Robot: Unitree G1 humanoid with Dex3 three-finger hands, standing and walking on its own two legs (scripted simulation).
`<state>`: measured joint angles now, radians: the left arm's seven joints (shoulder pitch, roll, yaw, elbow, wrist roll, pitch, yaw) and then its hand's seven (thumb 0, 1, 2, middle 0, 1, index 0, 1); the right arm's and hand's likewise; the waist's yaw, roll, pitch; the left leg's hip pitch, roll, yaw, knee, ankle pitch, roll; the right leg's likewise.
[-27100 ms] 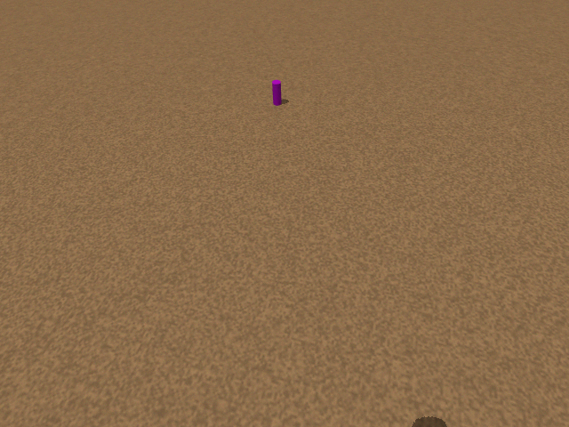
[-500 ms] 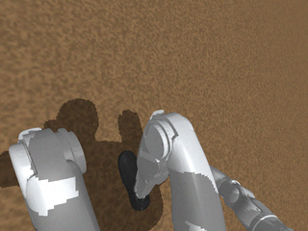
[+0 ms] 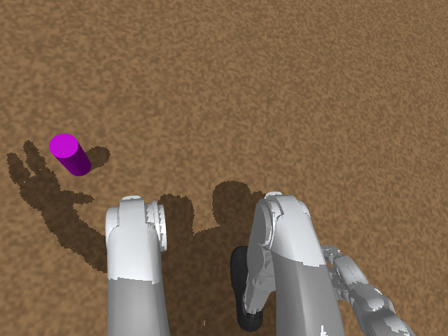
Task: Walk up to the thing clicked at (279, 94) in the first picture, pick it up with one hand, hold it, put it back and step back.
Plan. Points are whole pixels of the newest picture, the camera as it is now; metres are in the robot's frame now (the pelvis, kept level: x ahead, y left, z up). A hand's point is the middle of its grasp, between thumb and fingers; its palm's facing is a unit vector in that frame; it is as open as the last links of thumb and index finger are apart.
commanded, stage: home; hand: left
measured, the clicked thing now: (72, 157) +0.44 +0.32 -0.28
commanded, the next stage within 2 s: none
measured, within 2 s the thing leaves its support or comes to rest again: neither
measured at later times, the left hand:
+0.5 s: hand out of the picture +0.26 +0.31 +0.11, palm faces +0.33 -0.82 -0.48, open 17.5 cm
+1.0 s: hand out of the picture +0.25 +0.22 +0.31, palm faces +0.27 -0.91 -0.32, open 17.2 cm
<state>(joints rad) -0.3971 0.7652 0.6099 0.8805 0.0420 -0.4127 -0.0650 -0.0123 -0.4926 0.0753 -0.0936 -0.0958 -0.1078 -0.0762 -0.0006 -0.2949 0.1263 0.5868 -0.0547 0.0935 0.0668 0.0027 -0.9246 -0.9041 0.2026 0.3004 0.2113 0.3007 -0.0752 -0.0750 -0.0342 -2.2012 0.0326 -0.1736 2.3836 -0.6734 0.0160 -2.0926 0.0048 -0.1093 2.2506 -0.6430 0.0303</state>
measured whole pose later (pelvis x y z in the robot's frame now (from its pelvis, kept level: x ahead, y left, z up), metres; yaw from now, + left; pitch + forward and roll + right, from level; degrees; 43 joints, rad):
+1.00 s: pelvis +0.10 +0.01 +0.36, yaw +9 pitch +11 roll -3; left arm 0.46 0.22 -0.01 -0.04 -0.03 0.30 0.20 -0.01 -0.50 0.08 -0.06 -0.06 -0.06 -0.06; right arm 0.31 -0.20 0.03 0.48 0.03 -0.06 -0.20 0.01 -0.90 -0.90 0.20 0.30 0.21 0.30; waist -0.04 0.05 -0.17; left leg -0.75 0.05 -0.03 1.06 -0.51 0.00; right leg -0.70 -0.01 -0.05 0.98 -0.48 0.03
